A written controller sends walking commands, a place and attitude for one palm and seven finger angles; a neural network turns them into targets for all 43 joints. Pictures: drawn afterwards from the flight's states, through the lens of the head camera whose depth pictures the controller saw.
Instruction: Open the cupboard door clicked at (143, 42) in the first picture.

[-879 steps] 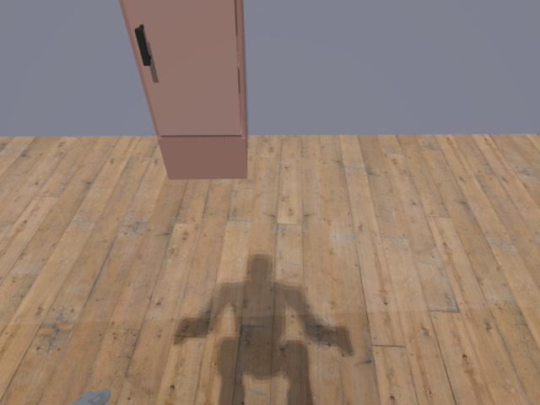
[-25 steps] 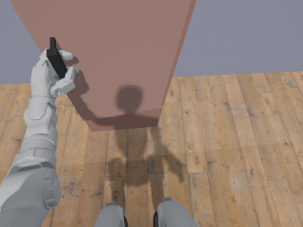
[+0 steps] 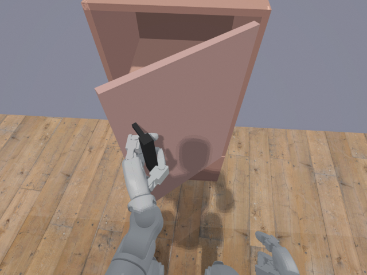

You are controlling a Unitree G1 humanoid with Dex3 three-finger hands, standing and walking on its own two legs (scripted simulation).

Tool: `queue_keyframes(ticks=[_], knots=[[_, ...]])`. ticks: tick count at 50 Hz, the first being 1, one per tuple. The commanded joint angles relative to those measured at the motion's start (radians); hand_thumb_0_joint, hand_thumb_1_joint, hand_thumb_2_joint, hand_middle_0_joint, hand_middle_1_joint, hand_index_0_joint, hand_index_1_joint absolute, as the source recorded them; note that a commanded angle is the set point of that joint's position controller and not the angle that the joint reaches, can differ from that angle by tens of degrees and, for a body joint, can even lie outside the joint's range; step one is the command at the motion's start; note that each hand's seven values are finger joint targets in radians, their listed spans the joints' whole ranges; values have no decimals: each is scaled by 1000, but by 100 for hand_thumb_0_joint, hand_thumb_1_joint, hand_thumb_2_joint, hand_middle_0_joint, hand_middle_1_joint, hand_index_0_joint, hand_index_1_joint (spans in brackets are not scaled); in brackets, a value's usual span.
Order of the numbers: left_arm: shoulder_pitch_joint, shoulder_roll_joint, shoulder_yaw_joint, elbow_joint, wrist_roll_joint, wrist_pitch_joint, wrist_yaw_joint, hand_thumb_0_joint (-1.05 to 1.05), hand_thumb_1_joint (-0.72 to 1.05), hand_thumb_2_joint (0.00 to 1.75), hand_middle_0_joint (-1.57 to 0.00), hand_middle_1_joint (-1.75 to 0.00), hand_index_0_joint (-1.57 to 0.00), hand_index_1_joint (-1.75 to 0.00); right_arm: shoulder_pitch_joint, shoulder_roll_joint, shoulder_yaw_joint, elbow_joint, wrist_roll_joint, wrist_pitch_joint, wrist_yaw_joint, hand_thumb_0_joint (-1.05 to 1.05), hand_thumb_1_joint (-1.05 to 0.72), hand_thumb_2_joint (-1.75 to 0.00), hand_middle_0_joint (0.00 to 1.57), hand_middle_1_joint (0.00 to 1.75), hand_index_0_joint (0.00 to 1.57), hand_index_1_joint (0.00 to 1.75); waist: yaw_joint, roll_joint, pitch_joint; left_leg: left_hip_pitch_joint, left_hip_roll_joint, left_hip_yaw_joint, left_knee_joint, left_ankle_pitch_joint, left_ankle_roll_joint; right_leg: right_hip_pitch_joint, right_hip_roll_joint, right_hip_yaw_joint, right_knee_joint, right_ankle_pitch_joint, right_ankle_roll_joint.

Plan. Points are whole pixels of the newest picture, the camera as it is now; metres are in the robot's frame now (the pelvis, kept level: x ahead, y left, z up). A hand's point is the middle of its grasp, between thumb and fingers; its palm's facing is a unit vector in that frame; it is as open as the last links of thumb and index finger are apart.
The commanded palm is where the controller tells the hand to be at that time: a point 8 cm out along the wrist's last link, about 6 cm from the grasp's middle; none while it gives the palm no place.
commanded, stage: pull the door open along its arc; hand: left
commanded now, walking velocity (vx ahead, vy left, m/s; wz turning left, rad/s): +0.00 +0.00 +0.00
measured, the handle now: (145, 148) +0.38 +0.10 +0.04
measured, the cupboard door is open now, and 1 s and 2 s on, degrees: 39 49 52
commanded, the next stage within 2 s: open thumb and fingers to let go in 0.14 s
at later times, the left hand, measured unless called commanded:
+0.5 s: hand (183, 180) +0.31 +0.02 +0.04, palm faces +0.36 -0.93 -0.03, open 7.2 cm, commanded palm +0.26 +0.07 +0.04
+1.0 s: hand (182, 183) +0.30 +0.02 +0.04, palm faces +0.29 -0.96 -0.03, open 14.7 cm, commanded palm +0.26 +0.07 +0.04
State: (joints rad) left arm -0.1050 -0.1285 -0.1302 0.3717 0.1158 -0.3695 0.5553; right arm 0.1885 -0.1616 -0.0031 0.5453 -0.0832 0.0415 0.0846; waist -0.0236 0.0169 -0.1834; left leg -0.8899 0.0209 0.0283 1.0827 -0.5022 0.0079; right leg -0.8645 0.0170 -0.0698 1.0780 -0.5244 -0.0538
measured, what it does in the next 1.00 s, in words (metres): stands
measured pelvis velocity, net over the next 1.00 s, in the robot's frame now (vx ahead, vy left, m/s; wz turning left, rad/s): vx -0.01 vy -0.03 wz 0.02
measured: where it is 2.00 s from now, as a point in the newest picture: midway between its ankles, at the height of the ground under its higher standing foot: outside the picture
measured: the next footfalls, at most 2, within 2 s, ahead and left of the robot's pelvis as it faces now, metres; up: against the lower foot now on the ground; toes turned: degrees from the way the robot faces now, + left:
none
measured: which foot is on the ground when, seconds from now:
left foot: down 0.00-1.00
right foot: down 0.00-1.00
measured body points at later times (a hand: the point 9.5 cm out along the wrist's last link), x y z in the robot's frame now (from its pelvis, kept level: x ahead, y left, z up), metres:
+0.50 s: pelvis -0.01 -0.06 +0.00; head +0.06 -0.08 +0.45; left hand +0.28 +0.06 +0.04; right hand +0.16 -0.27 -0.12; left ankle +0.01 +0.11 -0.66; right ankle +0.00 -0.09 -0.66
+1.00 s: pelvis -0.01 -0.03 +0.00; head +0.05 -0.06 +0.45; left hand +0.28 +0.07 +0.04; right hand +0.15 -0.25 -0.11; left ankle +0.01 +0.12 -0.66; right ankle +0.00 -0.09 -0.66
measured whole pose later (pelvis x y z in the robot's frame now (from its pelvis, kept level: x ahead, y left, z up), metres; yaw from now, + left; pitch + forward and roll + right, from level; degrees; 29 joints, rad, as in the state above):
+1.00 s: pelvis -0.01 -0.03 +0.00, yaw +1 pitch +16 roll +2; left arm 0.00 -0.11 -0.23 0.31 0.09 -0.35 0.57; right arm 0.19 -0.18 -0.01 0.60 -0.08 -0.03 0.01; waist -0.03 0.03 -0.18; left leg -0.86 -0.01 -0.05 1.05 -0.47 -0.05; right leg -0.85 0.02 -0.09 1.09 -0.52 -0.10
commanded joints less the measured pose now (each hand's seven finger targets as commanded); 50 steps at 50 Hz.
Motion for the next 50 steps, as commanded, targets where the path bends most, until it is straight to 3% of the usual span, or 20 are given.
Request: queue_keyframes(ticks=[1,4,6,9,11,12,14,17,19,21,23,26,30,31,32,34,41,50], knots=[[-42,-58,-69,-270,34,-54,32,0,90,90,-40,-135,-40,-135,-4,-107,-41,-122,6,-52,-29,0,-90,-90,20,30,20,30,5,-84,-302,223,-29,-31,-131,314,2,263,-1,31,-174,423,18],[86,-90,-95,-337,-15,-34,18,0,90,90,-40,-135,-40,-135,-45,-92,-30,-132,15,-70,-35,0,-90,-90,20,30,20,30,26,-87,-290,223,-36,-26,-143,286,-4,317,-17,50,-205,452,29],[164,-112,-126,-368,-28,-18,8,0,90,90,-40,-135,-40,-135,-64,-86,-21,-142,22,-80,-35,0,-90,-90,20,30,20,30,26,-105,-255,211,-39,-33,-148,269,-6,334,-25,61,-225,461,33],[41,-135,-146,-337,-13,-4,32,0,90,90,-40,-135,-40,-135,-77,-80,-11,-119,16,-103,-39,0,-90,-90,20,30,20,30,-8,-91,-175,178,-44,-43,-126,200,-7,256,-44,86,-251,371,45],[-40,-103,-111,-309,-2,-6,54,0,90,90,-40,-135,-40,-135,-87,-80,-9,-100,12,-114,-47,0,-90,-90,20,30,20,30,-13,-100,-156,142,-48,-53,-104,169,-9,236,-58,127,-271,318,50],[-133,-67,-78,-283,-1,-11,68,0,90,90,-40,-135,-40,-135,-88,-84,-9,-83,9,-115,-53,0,-90,-90,20,30,20,30,-29,-95,-142,116,-50,-54,-88,144,-10,215,-71,156,-283,279,57],[-134,-49,-44,-255,-10,-23,70,0,76,84,-39,-134,-39,-134,-92,-77,-10,-72,6,-122,-62,0,-90,-90,20,30,20,30,-21,-130,-161,68,-56,-60,-68,120,-13,252,-96,216,-305,261,70],[-89,-37,-30,-261,-27,-36,55,0,55,75,-38,-131,-38,-131,-83,-79,-20,-75,8,-124,-68,0,-90,-90,20,30,20,30,-2,-144,-241,45,-60,-58,-70,140,-16,345,-113,248,-297,357,77],[-98,-38,-38,-270,-29,-42,43,0,41,69,-36,-130,-36,-130,-67,-83,-25,-72,7,-126,-68,0,-90,-90,20,30,20,30,-9,-150,-262,40,-59,-59,-66,155,-16,370,-121,254,-286,432,86],[-51,-22,-29,-269,-31,-45,25,0,27,63,-35,-128,-35,-128,-59,-86,-30,-76,9,-120,-70,0,-90,-90,20,30,20,30,-1,-159,-290,25,-60,-60,-63,170,-17,409,-127,265,-277,497,90],[-77,-27,-43,-273,-29,-48,13,0,13,57,-35,-127,-35,-127,-48,-90,-34,-67,11,-115,-71,0,-90,-90,20,30,20,30,-17,-158,-276,21,-57,-60,-61,167,-17,406,-135,272,-278,523,97],[-88,-22,-51,-298,-25,-59,4,0,-8,48,-33,-124,-33,-124,-43,-95,-38,-70,13,-112,-71,0,-90,-90,20,30,20,30,-17,-141,-276,25,-57,-66,-59,172,-15,397,-133,265,-269,523,91],[-54,-20,-42,-285,-33,-73,-4,0,-36,36,-31,-122,-31,-122,-45,-96,-40,-68,13,-115,-74,0,-90,-90,20,30,20,30,-13,-157,-258,5,-58,-74,-56,154,-15,390,-135,270,-267,504,95],[-50,4,-22,-282,-36,-75,-4,0,-43,33,-30,-121,-30,-121,-49,-100,-41,-71,16,-115,-76,0,-90,-90,20,30,20,30,-11,-180,-263,-3,-57,-78,-53,152,-14,394,-135,275,-268,493,95],[-62,-3,-28,-284,-36,-77,-3,0,-50,30,-30,-120,-30,-120,-53,-99,-41,-68,14,-114,-78,0,-90,-90,20,30,20,30,-12,-159,-260,-1,-58,-74,-51,152,-13,386,-136,277,-267,492,96],[-58,-6,-24,-286,-37,-80,0,0,-50,30,-30,-120,-30,-120,-49,-99,-43,-70,14,-117,-78,0,-90,-90,20,30,20,30,-10,-166,-261,6,-58,-73,-53,151,-13,379,-133,271,-267,475,94],[-36,-26,-35,-286,-29,-61,17,0,-50,30,-24,-85,-24,-85,-38,-97,-42,-80,13,-118,-81,0,-90,-90,20,30,20,30,-7,-159,-279,37,-59,-67,-63,178,-11,371,-115,229,-251,493,85],[-75,-76,-73,-272,-11,-42,53,0,-50,30,-17,-40,-17,-40,-46,-92,-35,-87,10,-126,-76,0,-90,-90,20,30,20,30,-10,-116,-255,107,-56,-58,-80,186,-6,270,-73,140,-227,379,58]])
